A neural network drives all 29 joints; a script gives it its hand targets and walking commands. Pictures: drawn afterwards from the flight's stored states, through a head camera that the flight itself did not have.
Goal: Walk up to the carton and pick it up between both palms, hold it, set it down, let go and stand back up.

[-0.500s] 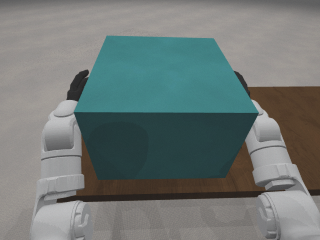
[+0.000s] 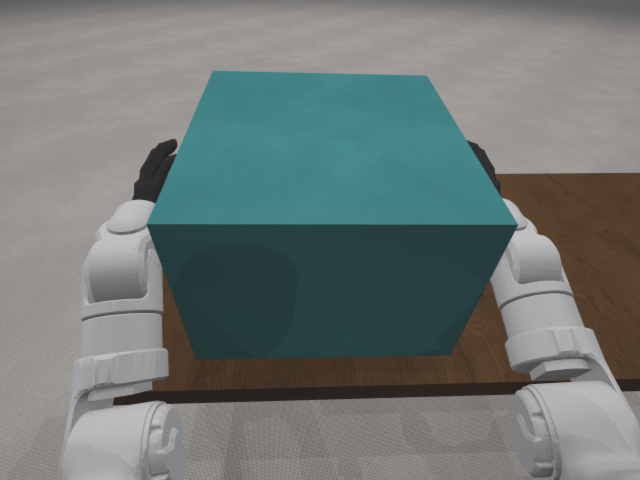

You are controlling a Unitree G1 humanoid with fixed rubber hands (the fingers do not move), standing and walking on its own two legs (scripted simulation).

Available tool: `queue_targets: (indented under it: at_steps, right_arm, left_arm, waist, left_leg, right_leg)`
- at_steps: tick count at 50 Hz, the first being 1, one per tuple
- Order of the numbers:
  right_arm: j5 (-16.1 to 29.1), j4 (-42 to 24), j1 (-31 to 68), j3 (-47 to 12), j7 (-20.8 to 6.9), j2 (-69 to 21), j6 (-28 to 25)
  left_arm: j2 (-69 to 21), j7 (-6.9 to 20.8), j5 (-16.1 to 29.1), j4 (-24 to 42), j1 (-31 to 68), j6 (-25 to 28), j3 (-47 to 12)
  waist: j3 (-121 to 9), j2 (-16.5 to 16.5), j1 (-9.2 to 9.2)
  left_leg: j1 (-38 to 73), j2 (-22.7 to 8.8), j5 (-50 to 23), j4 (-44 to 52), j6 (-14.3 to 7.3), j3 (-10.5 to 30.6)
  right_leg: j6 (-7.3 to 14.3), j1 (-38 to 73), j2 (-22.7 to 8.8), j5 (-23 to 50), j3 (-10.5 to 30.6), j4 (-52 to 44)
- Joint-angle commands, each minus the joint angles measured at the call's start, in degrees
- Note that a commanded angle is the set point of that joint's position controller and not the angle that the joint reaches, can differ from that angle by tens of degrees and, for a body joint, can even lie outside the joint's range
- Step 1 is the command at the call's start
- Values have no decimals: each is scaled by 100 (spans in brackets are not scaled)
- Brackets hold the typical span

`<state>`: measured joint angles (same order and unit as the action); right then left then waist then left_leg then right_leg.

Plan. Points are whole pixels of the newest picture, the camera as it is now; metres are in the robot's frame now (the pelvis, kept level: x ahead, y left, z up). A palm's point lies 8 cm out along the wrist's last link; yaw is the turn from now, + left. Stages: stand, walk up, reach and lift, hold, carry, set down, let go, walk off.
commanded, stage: hold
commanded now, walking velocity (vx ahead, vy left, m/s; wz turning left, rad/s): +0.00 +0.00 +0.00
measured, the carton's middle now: (323, 203) +0.40 -0.01 +0.21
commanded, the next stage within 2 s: none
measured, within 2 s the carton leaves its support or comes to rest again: neither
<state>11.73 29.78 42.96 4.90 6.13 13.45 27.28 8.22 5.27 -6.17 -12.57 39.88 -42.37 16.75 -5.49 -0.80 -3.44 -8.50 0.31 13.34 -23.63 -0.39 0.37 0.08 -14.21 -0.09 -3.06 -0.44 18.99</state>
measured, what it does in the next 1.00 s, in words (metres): stands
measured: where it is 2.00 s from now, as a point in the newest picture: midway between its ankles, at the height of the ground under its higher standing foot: outside the picture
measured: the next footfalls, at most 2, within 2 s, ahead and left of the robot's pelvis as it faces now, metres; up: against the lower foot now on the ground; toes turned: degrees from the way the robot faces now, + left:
none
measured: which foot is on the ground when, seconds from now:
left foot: down 0.00-1.00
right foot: down 0.00-1.00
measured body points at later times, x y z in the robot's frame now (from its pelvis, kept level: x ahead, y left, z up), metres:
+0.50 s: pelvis +0.00 +0.00 +0.00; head -0.05 +0.01 +0.45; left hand +0.39 +0.18 +0.23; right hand +0.39 -0.20 +0.22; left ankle -0.01 +0.12 -0.74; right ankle +0.08 -0.12 -0.74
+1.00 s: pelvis +0.00 +0.00 +0.00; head -0.05 +0.01 +0.45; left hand +0.39 +0.18 +0.23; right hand +0.39 -0.20 +0.22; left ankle -0.01 +0.12 -0.74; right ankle +0.08 -0.12 -0.74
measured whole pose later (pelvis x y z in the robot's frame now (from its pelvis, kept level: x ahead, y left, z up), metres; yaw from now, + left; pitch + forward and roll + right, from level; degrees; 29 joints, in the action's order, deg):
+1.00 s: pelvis +0.00 +0.00 +0.00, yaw +0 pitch -2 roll +0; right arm 11.7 29.2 43.0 4.9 6.1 13.5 27.6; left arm 8.2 5.3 -6.2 -12.4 39.9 -42.4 16.9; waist -5.5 -0.8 -3.4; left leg -8.5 0.3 13.2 -23.6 -0.4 0.4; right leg 0.1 -14.2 -0.1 -3.0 -0.4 19.0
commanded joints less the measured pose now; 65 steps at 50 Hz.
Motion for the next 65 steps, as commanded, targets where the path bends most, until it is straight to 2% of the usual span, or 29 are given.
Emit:
queue_targets:
  at_steps: [1,6,8,9,17,20,21,22,29,32,36,37,38,43,45,46,47,48,49,50,52,53,55,56,57,61,63,64,65]
  right_arm:
    - [850,-2275,4663,-1895,-1201,-3065,-209]
    - [828,-2050,4464,-1809,-1195,-3052,-168]
    - [845,-2206,4502,-1848,-1174,-3026,-194]
    - [943,-2424,4641,-1990,-1193,-3121,-219]
    - [863,-2269,4611,-1826,-1170,-3148,-185]
    - [941,-2309,4654,-1921,-1194,-3059,-181]
    - [983,-2320,4607,-1975,-1200,-3081,-173]
    - [846,-2075,4493,-1764,-1203,-2978,-137]
    - [902,-2149,4627,-1892,-1229,-3083,-167]
    - [855,-2222,4672,-1848,-1199,-3114,-168]
    - [848,-2349,4713,-1905,-1198,-3125,-189]
    - [836,-2120,4678,-1829,-1210,-3017,-182]
    - [903,-2386,4729,-1948,-1212,-3174,-227]
    - [881,-2023,4402,-1797,-1231,-2889,-156]
    - [903,-2323,4596,-1927,-1225,-3055,-195]
    - [869,-2346,4701,-1962,-1201,-3120,-197]
    - [804,-2031,4654,-1789,-1233,-3027,-152]
    - [832,-2302,4742,-1882,-1211,-3210,-210]
    - [880,-2110,4466,-1919,-1216,-3113,-174]
    - [863,-2167,4518,-1884,-1198,-3033,-170]
    - [794,-2054,4537,-1800,-1200,-3069,-140]
    - [816,-2086,4371,-1859,-1192,-3192,-167]
    - [812,-2081,4487,-1796,-1212,-3009,-132]
    - [804,-2062,4510,-1792,-1231,-3017,-138]
    - [818,-2133,4565,-1905,-1226,-3135,-137]
    - [932,-2394,4483,-2020,-1180,-3069,-165]
    - [878,-2127,4410,-1814,-1179,-3008,-129]
    - [968,-2446,4463,-1985,-1178,-3144,-186]
    - [880,-2329,4531,-1888,-1173,-2983,-138]
  left_arm:
    - [-3047,561,385,539,3012,168,-1799]
    - [-3051,592,376,578,2976,153,-1813]
    - [-3086,584,319,618,2977,134,-1798]
    - [-3081,569,386,701,2934,164,-1826]
    - [-3070,593,369,643,3082,167,-1797]
    - [-3142,544,374,710,3066,160,-1874]
    - [-3065,546,373,646,3037,172,-1806]
    - [-3014,569,323,546,3024,147,-1741]
    - [-2955,565,323,543,3013,177,-1659]
    - [-3001,598,399,547,3213,202,-1773]
    - [-3056,598,387,591,2999,156,-1780]
    - [-3072,602,316,474,3015,130,-1778]
    - [-3118,585,410,727,3132,196,-1857]
    - [-3091,582,296,643,2974,125,-1816]
    - [-3088,578,375,674,2995,159,-1806]
    - [-3098,596,394,650,3144,177,-1840]
    - [-2988,559,314,437,3160,180,-1690]
    - [-3082,569,339,597,3113,191,-1731]
    - [-3034,567,300,779,3064,197,-1751]
    - [-3001,605,343,571,2957,148,-1815]
    - [-2974,636,291,408,2961,145,-1666]
    - [-3053,615,308,742,3036,173,-1741]
    - [-3031,617,319,530,3112,142,-1722]
    - [-3041,625,352,591,3127,161,-1752]
    - [-2933,627,246,471,3010,150,-1586]
    - [-3057,609,381,756,2956,176,-1830]
    - [-3004,591,336,658,3078,172,-1790]
    - [-3124,588,396,919,2993,183,-1877]
    - [-3003,586,361,632,2952,144,-1805]
  waist:
    - [-1962,-38,526]
    - [-1863,38,417]
    - [-2049,72,432]
    - [-2169,-48,575]
    - [-2128,4,449]
    - [-2149,158,495]
    - [-2061,-30,598]
    - [-1847,44,454]
    - [-2041,-22,601]
    - [-2010,-61,494]
    - [-2083,-75,537]
    - [-1945,115,467]
    - [-2286,44,517]
    - [-1922,196,430]
    - [-2090,-34,559]
    - [-2239,-13,454]
    - [-1819,26,559]
    - [-2145,-78,548]
    - [-2092,96,557]
    - [-1942,-6,455]
    - [-1853,-40,514]
    - [-2098,85,466]
    - [-1943,53,398]
    - [-1985,52,430]
    - [-1939,-7,617]
    - [-2241,22,432]
    - [-2019,128,430]
    - [-2310,113,497]
    - [-2060,43,481]
  left_leg:
    - [-1044,214,-918,1012,47,38]
    - [-1005,169,-915,1111,53,58]
    - [-877,163,-1113,1015,107,75]
    - [-863,208,-1195,968,58,31]
    - [-1013,207,-900,1017,25,66]
    - [-859,158,-1138,997,124,109]
    - [-918,193,-1086,1005,74,78]
    - [-1041,217,-805,1079,44,64]
    - [-1087,170,-815,1093,-1,75]
    - [-1110,137,-662,1131,4,108]
    - [-998,168,-895,1076,4,59]
    - [-945,173,-896,1073,56,59]
    - [-951,157,-965,1031,64,100]
    - [-924,105,-976,1078,111,117]
    - [-943,168,-1035,1021,44,76]
    - [-903,154,-1014,1034,40,57]
    - [-1185,158,-517,1146,8,74]
    - [-1043,158,-693,1092,-24,76]
    - [-985,141,-996,1083,41,82]
    - [-994,119,-975,1065,51,120]
    - [-1124,165,-680,1135,-10,49]
    - [-956,172,-980,1068,34,42]
    - [-1006,172,-843,1089,77,59]
    - [-1043,165,-821,1120,58,67]
    - [-1033,199,-755,1098,24,11]
    - [-682,195,-1373,946,89,58]
    - [-856,173,-1092,995,88,87]
    - [-741,159,-1410,952,127,89]
    - [-919,222,-1120,984,91,64]
  right_leg:
    - [159,3104,386,155,58,-329]
    - [156,3124,372,265,75,-338]
    - [181,3183,369,376,87,-332]
    - [171,3173,367,419,119,-322]
    - [169,3184,370,264,108,-291]
    - [173,3077,398,342,99,-294]
    - [183,3079,387,261,108,-307]
    - [178,3042,377,104,86,-353]
    - [152,3144,369,234,101,-256]
    - [153,3146,371,126,107,-282]
    - [164,3170,398,225,61,-267]
    - [181,3093,382,201,81,-313]
    - [163,3147,397,265,79,-278]
    - [169,3100,415,304,52,-255]
    - [176,3190,377,329,111,-314]
    - [141,3206,384,343,86,-273]
    - [162,3053,364,-64,99,-313]
    - [148,3161,388,138,85,-272]
    - [151,3141,404,332,71,-207]
    - [151,3158,389,299,96,-269]
    - [155,3179,360,72,119,-340]
    - [156,3206,391,335,74,-250]
    - [164,3167,369,232,103,-309]
    - [160,3106,381,165,79,-273]
    - [170,3112,353,105,140,-330]
    - [155,3195,405,576,76,-293]
    - [183,3067,387,316,91,-292]
    - [172,3188,407,583,92,-248]
    - [162,3101,373,348,100,-312]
